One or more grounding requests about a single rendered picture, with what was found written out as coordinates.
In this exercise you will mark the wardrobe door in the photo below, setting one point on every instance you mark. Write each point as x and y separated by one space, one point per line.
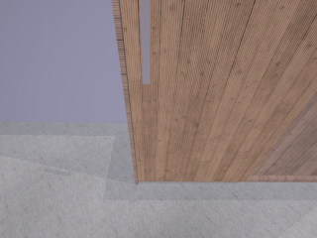
228 77
295 153

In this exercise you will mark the handle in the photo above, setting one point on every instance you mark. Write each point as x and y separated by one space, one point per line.
145 19

